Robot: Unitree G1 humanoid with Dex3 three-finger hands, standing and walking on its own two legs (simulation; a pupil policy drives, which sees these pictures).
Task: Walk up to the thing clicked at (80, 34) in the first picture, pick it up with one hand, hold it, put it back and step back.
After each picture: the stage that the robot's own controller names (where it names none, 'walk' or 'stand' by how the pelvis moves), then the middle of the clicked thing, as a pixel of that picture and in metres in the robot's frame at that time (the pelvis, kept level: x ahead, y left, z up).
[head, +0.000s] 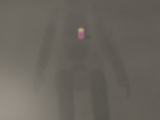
stand; (81, 33) +1.55 +0.09 -0.72
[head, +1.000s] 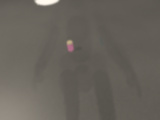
walk; (70, 45) +1.40 +0.31 -0.71
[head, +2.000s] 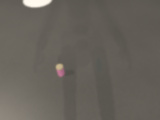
walk; (60, 70) +0.91 +0.34 -0.71
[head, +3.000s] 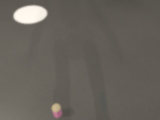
walk; (57, 110) +0.54 +0.24 -0.69
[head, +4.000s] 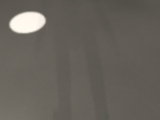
stand; out of the picture +0.32 +0.23 -0.71
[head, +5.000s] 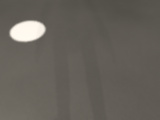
stand; out of the picture +0.31 +0.23 -0.72
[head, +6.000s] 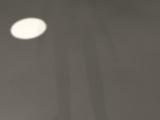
stand; out of the picture +0.32 +0.23 -0.73
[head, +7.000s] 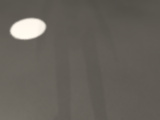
stand; out of the picture +0.31 +0.23 -0.73
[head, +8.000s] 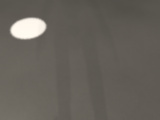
stand; out of the picture +0.30 +0.23 -0.73
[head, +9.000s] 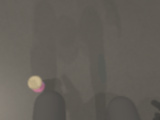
go down; (36, 84) +0.37 +0.25 -0.43
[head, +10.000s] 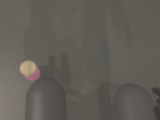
go down; (30, 71) +0.39 +0.28 -0.32
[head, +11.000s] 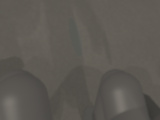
close in; out of the picture +0.34 +0.32 -0.23
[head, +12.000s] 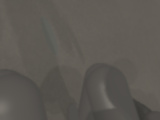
close; out of the picture +0.34 +0.32 -0.21
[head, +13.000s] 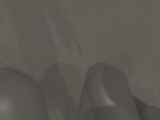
lift; out of the picture +0.33 +0.32 -0.21
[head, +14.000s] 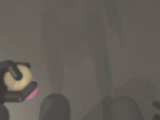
lift; (23, 83) +0.31 +0.22 -0.02
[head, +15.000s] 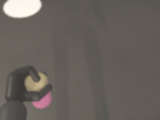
hold; (39, 91) +0.32 +0.18 -0.01
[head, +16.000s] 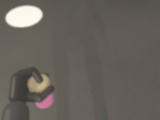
hold; (41, 91) +0.32 +0.17 -0.01
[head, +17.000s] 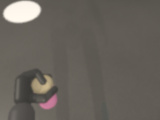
crouch; (45, 92) +0.33 +0.16 -0.02
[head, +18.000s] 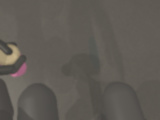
lower; (12, 61) +0.40 +0.25 -0.11
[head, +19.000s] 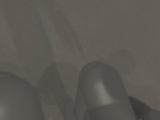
lower; out of the picture +0.37 +0.33 -0.21
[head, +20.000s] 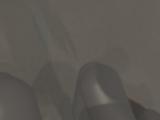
lower; out of the picture +0.37 +0.33 -0.21
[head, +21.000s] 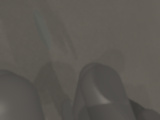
lower; out of the picture +0.36 +0.33 -0.22
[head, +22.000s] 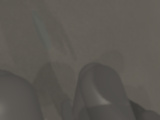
lower; out of the picture +0.36 +0.33 -0.21
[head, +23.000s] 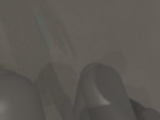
open; out of the picture +0.35 +0.31 -0.22
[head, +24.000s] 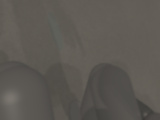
stand; out of the picture +0.35 +0.30 -0.21
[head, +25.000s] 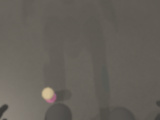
walk; (49, 95) +0.39 +0.24 -0.50
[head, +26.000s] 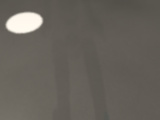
stand; out of the picture +0.34 +0.21 -0.66
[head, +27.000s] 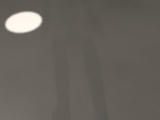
stand; out of the picture +0.34 +0.21 -0.66
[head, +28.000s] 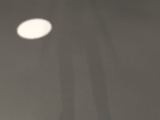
stand; out of the picture +0.36 +0.20 -0.72
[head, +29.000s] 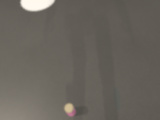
walk; (70, 109) +0.42 +0.22 -0.70
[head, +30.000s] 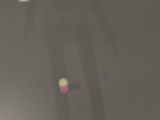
walk; (63, 85) +0.63 +0.17 -0.69
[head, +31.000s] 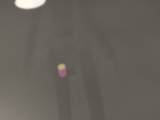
stand; (62, 70) +0.92 +0.27 -0.70
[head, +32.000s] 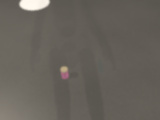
stand; (64, 72) +0.92 +0.24 -0.72
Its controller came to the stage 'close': yes
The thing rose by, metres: 0.70
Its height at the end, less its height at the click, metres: +0.00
